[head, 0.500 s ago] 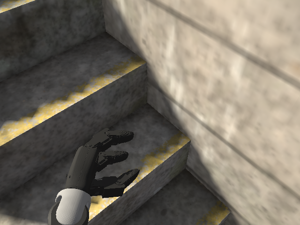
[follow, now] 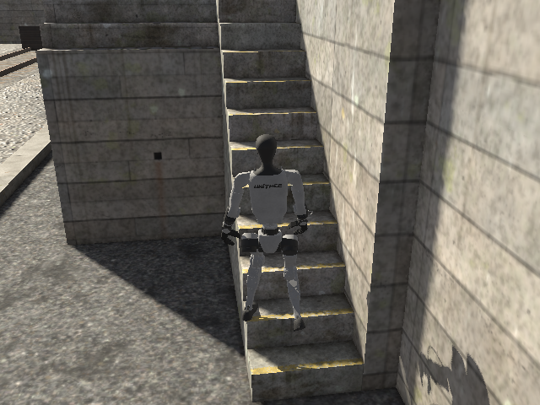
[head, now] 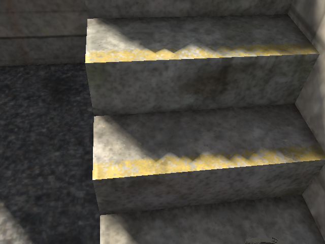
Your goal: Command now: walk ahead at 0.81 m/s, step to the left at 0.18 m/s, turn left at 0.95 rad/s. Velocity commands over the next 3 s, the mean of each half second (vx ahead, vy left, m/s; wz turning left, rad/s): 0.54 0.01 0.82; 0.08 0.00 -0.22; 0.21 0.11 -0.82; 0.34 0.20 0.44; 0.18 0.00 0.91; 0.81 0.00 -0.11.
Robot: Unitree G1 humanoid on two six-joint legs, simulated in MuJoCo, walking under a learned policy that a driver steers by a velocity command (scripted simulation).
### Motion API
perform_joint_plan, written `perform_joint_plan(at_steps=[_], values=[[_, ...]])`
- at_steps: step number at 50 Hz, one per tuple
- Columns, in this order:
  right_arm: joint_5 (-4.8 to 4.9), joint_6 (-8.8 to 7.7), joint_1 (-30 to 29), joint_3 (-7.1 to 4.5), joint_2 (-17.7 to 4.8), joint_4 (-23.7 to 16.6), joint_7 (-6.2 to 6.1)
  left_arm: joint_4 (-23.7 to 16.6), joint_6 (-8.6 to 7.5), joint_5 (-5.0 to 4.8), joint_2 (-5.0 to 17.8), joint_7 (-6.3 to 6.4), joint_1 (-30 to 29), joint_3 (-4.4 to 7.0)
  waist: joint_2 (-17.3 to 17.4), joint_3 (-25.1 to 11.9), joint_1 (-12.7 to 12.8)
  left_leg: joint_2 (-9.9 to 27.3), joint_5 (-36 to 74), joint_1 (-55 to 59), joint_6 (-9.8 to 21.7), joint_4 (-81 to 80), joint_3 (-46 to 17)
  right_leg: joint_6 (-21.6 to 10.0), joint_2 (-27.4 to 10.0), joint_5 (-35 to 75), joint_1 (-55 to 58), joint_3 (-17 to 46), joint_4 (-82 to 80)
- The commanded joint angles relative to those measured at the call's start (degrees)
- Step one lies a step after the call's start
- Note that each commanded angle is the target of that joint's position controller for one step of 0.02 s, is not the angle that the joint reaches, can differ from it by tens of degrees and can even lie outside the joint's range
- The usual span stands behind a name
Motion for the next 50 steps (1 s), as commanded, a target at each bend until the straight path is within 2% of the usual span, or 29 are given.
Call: perform_joint_plan(at_steps=[1, 5, 10, 11, 12, 13, 14, 15, 16, 18, 19, 22, 23, 24, 25, 27, 28, 32, 34, 36, 39, 40, 41, 43, 44, 46, 47, 48, 50], values=[[0.69, -1.05, 0.21, -2.83, -5.19, 0.11, 0.07, -14.04, -1.55, 0.92, -9.19, -0.63, -3.30, -3.97, 13.40, 2.55, 3.41, 5.46, -16.19, 3.50, 11.01, -41.36, -25.74, 4.28, 10.62, -10.23, -13.64, 0.11, 28.42], [-0.80, -4.71, 4.38, -4.12, -6.08, 0.12, -2.15, -16.13, -0.75, -0.07, -3.43, -2.03, -1.90, -3.29, 7.41, -1.75, 3.91, 9.84, -16.96, 12.60, 15.26, -45.52, -38.80, 5.72, 9.81, -6.25, -14.34, 5.09, 24.07], [0.28, -2.95, 0.68, -4.32, -8.53, -6.58, -4.54, -17.40, 2.62, -0.30, -1.23, 1.27, -1.06, -3.15, 4.56, -2.94, 6.78, 7.15, 0.96, 0.26, 14.23, -45.47, -23.94, 9.74, 9.67, -9.09, 9.82, 1.67, -4.04], [1.87, -2.06, 1.64, -5.04, -8.62, -6.95, -5.39, -18.70, 3.20, -0.52, -3.83, 1.91, -1.46, -4.09, 3.56, -2.51, 7.35, 5.93, -2.07, 1.29, 10.08, -42.52, -23.69, 6.93, 4.30, -15.34, 12.73, 8.92, -27.53], [3.78, 0.03, 8.41, -5.58, -8.60, -3.42, -5.63, -16.60, 2.70, 0.04, -8.92, 1.38, -0.72, -5.42, -2.63, -3.06, 7.65, -2.80, 1.21, 10.63, 5.07, -23.67, -7.96, 2.63, 2.95, -13.28, 12.87, 2.54, -58.82], [3.70, 2.37, 13.62, -6.69, -8.16, -2.52, -5.31, -14.19, 3.10, 1.60, -11.24, 0.19, -8.00, -5.54, -8.07, -1.36, 1.51, -9.93, 2.77, 13.81, 1.41, -6.12, 1.69, 1.75, 4.03, -1.35, 11.40, -5.30, -58.34], [2.97, 2.83, 15.82, -7.25, -7.36, -3.28, -5.28, -13.03, 3.52, 2.93, -12.33, -0.12, -11.25, -5.79, -7.98, -1.65, -2.67, -8.10, 2.78, 9.43, 1.07, 11.38, -0.10, 1.25, 3.93, 2.22, 11.27, -7.74, -50.93], [2.41, 3.02, 15.86, -6.34, -8.12, -5.89, -5.45, -14.96, 4.01, 2.90, -5.83, 1.96, -9.74, -3.82, -14.93, -0.31, -4.73, -6.06, 1.86, 4.55, -3.11, 18.52, 3.51, -7.07, -9.36, -1.05, 4.65, 12.03, -54.68], [1.98, 2.85, 21.91, -6.64, -9.57, -4.52, -5.74, -17.27, 3.96, 1.26, -5.57, 2.74, -10.49, -3.51, -14.77, 0.76, -6.55, 0.44, 1.31, 4.83, -5.94, 21.22, 5.52, -11.57, -15.40, -5.92, 3.59, 19.73, -56.48], [1.23, 3.34, 20.68, -6.73, -10.25, -2.55, -5.62, -19.94, 4.74, -0.67, -7.02, 3.67, -11.06, -3.49, -5.83, 3.18, -6.79, 4.08, -2.94, -1.23, -8.81, 10.33, 4.26, -8.70, -12.41, 11.11, 13.35, 11.55, -47.98], [0.79, 3.31, 15.51, -5.90, -8.60, -4.27, -5.38, -18.25, 5.48, -0.80, -3.67, 4.41, -7.88, -1.96, -5.45, 2.63, -5.88, 6.86, -2.42, -2.00, -8.19, -0.49, 5.46, -8.20, -14.51, 12.33, 18.06, 12.65, -48.06], [-0.13, 3.00, 11.14, -4.73, -6.70, -2.28, -3.24, -15.67, 7.22, -3.48, -4.13, 6.89, -0.08, -0.55, 10.57, 3.05, -1.27, 8.58, 8.37, 30.41, 2.43, -47.64, 9.44, -0.59, -8.56, -18.00, 0.53, -0.18, -34.54], [-1.95, 1.39, 10.65, -5.15, -9.22, -2.57, -2.39, -17.55, 7.55, -1.65, -5.16, 6.87, -2.97, -0.56, 19.36, 3.64, -2.72, 8.27, 21.58, 29.64, 6.07, -45.36, 2.62, 4.66, 0.94, -16.88, 0.50, -11.85, -13.29], [-4.31, 0.12, 4.61, -5.44, -14.31, -6.71, -3.63, -21.33, 8.15, -0.14, -4.10, 6.88, -4.18, -0.29, 26.61, -2.25, -0.78, 18.74, 45.44, 27.29, 13.91, -42.42, -19.20, 11.05, 8.34, -20.54, -4.20, -12.64, 8.20], [-5.76, -0.37, 1.66, -3.67, -11.98, -10.65, -5.16, -19.00, 9.07, -1.78, -2.35, 7.07, -0.22, 0.37, 17.78, -8.64, -0.69, 22.19, 30.02, 24.35, 13.24, -42.56, -26.44, 13.15, 7.53, -18.41, -3.15, -4.06, 22.68], [-0.98, -2.45, 3.00, -3.64, -9.75, -11.44, -6.50, -18.66, 11.33, -1.26, -2.55, 6.28, -0.56, -0.65, 3.65, -1.15, -1.72, 20.68, 20.87, 21.77, 8.49, -34.45, -17.98, 12.91, 4.72, -14.04, -8.60, 0.82, 24.58], [0.03, -3.06, 0.97, -3.37, -10.10, -12.00, -7.15, -18.52, 11.67, -0.98, -3.02, 6.34, 2.36, -0.58, 3.69, 0.04, 0.51, 21.07, 19.33, 20.95, 9.04, -34.03, -18.71, 13.57, 4.35, -12.45, -9.97, 2.17, 24.84], [-0.30, -4.42, -7.10, -2.14, -8.10, -13.49, -7.26, -9.06, 11.75, -1.96, 2.04, 5.50, 21.04, 2.09, 5.51, -4.50, 6.54, 18.86, 18.09, 15.16, 9.04, -31.61, -12.93, 12.90, 5.68, 3.65, 3.79, -4.42, 17.83], [-0.76, -4.89, -8.27, -2.27, -6.52, -13.94, -6.25, -7.68, 12.00, -2.89, 1.77, 5.49, 21.74, 1.97, 6.94, -3.12, 5.70, 18.85, 14.90, 18.53, 7.92, -28.25, -9.38, 10.10, 3.37, 1.45, 3.31, -1.72, -2.47], [-2.50, -4.61, -11.30, -2.56, -3.86, -15.07, -5.84, -3.06, 11.83, -1.72, -0.09, 5.33, 24.24, 1.63, 7.72, -2.71, 5.06, 19.18, 17.99, 16.83, 8.09, -23.00, -5.37, 6.40, 0.91, 7.86, 7.15, -4.11, -22.10], [-0.55, -3.19, -11.04, -1.74, 1.39, -15.49, -4.48, 4.58, 11.62, 0.93, -4.92, 2.83, 27.50, 0.18, 10.60, -2.72, 1.37, 16.18, 12.35, 12.12, 4.47, -17.41, 5.89, -0.23, -1.34, 24.95, 19.77, -13.15, -54.57], [1.69, -2.52, -10.15, -2.44, 1.16, -13.50, -4.51, 6.39, 10.57, 0.37, -4.21, 0.94, 29.80, 0.98, 8.23, -1.61, 2.70, 17.08, 9.84, 10.85, 4.47, -6.78, 8.16, -3.04, -3.73, 25.88, 21.66, -13.01, -60.54], [1.94, -1.57, -9.02, -2.18, 4.09, -12.41, -4.39, 7.56, 9.82, -0.01, -5.02, 0.06, 25.77, 0.85, 1.65, -1.23, 0.29, 15.24, 4.79, 8.50, 3.49, 4.95, 12.25, -4.22, -2.24, 27.34, 20.79, -13.43, -62.66], [1.30, 0.62, -14.69, -1.51, 8.09, -15.22, -3.94, 5.34, 8.30, 2.75, -2.88, 0.74, 20.94, 0.66, -6.15, 2.21, -0.07, 13.14, -9.90, -12.19, -1.82, 46.98, 16.65, -2.09, -2.75, 29.52, 18.92, -3.90, -52.91], [1.34, 1.17, -10.59, -0.98, 9.14, -15.53, -2.80, 0.77, 7.60, 1.30, -0.80, 1.95, 12.31, 1.06, -9.46, 6.70, -5.02, 9.85, -0.70, -11.97, -6.30, 53.39, 15.15, -4.66, -6.31, 34.56, 3.89, 14.42, -59.36], [0.24, 0.77, -10.25, -1.47, 6.05, -15.55, -2.43, -2.48, 7.50, -1.54, 5.45, 5.00, 12.36, 3.05, -4.59, 5.17, -3.22, 11.13, 2.02, -16.48, -8.19, 57.39, 5.22, -6.99, -10.72, 20.42, 9.75, 27.52, -62.66], [1.02, 1.47, -12.52, -2.16, 2.00, -16.73, -3.51, -7.04, 4.97, -0.34, 9.73, 6.68, 2.69, 4.49, -3.65, 9.67, -2.02, 14.71, 18.85, -7.66, -7.90, 45.72, -0.94, -9.39, -15.32, -2.02, -1.40, 44.94, -69.20], [1.28, 1.66, -21.36, -4.39, -2.80, -16.37, -5.28, -7.59, 4.49, 0.93, 6.09, 7.87, 4.11, 3.26, 5.19, 10.20, 4.21, 12.16, 19.70, -8.46, -9.28, 42.01, 0.28, -11.39, -14.31, -5.50, 3.49, 46.00, -71.14], [0.27, 3.01, -19.05, -5.65, -2.96, -13.45, -4.46, -7.08, 4.88, -0.46, 0.53, 9.48, 9.13, 3.07, 2.09, 7.91, 4.66, 8.71, 19.46, -0.75, -9.09, 8.84, 2.73, -9.17, -8.24, -20.29, 13.43, 40.20, -66.23]])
